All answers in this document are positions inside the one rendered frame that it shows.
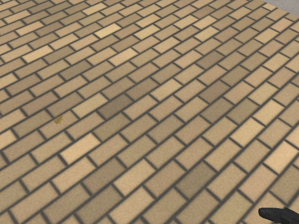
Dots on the robot right hand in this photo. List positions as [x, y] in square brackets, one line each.
[279, 215]

